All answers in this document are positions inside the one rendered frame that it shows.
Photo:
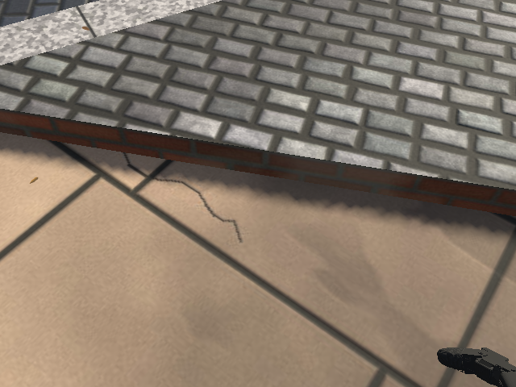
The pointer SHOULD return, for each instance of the robot right hand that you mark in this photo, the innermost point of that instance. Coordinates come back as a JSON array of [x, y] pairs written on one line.
[[485, 364]]

